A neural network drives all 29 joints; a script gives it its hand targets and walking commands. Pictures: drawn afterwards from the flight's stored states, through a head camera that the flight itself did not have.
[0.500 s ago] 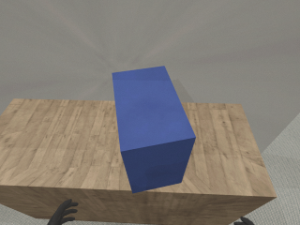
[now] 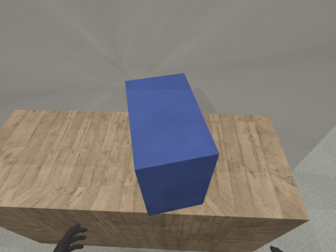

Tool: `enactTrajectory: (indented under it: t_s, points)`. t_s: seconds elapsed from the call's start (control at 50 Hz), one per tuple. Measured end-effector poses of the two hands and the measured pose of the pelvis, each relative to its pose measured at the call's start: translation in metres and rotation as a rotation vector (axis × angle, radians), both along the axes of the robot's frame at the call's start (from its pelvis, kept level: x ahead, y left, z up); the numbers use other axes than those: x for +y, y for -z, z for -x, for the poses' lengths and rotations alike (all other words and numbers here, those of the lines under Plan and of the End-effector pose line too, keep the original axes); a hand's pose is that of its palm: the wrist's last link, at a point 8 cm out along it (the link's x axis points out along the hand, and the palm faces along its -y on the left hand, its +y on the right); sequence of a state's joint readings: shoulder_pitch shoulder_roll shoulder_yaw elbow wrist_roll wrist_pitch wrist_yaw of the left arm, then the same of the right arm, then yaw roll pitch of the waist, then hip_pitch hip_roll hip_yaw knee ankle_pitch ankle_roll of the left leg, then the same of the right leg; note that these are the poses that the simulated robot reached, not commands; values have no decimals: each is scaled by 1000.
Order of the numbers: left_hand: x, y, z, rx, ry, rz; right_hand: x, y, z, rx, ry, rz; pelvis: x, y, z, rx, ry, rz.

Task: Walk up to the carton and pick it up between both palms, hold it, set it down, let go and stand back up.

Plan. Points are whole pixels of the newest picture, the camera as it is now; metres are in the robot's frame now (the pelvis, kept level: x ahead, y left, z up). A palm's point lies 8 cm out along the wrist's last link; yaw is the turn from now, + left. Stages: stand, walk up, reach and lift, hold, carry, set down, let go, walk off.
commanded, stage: stand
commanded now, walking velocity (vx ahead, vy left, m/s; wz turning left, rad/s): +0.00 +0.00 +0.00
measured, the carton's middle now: (165, 145) +0.40 +0.03 -0.01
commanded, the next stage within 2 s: walk up in 0.14 s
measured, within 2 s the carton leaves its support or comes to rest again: neither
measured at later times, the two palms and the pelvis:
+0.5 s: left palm out of the picture +0.10 +0.30 -0.09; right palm out of the picture +0.08 -0.26 -0.12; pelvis -0.02 +0.01 +0.00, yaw +1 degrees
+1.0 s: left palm out of the picture -0.05 +0.39 -0.12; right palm out of the picture +0.00 -0.21 -0.10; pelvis -0.14 +0.07 -0.02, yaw +2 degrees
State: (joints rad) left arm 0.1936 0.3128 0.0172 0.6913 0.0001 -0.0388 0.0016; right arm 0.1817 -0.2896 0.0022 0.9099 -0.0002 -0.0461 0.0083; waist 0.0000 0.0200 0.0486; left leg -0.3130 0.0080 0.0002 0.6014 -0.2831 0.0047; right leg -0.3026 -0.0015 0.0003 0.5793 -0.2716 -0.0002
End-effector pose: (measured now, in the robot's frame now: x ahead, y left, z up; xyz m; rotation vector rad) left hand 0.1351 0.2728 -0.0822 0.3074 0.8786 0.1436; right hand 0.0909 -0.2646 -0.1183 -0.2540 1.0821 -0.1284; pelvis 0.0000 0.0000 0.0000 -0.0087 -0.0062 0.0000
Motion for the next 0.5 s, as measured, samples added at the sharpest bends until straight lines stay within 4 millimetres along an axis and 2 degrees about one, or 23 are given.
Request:
enactTrajectory:
  t_s: [0.36,0.42,0.5]
  points:
    - [1,2,7,14,-5,-2,-1,0,4,9,3,0,0,0,4,-4,0,0]
    - [8,3,14,25,-7,-27,-1,-1,4,5,-7,4,1,1,10,-20,-1,-1]
    - [30,5,34,45,-30,-70,2,-1,10,16,-10,18,10,5,23,-43,-13,-6]
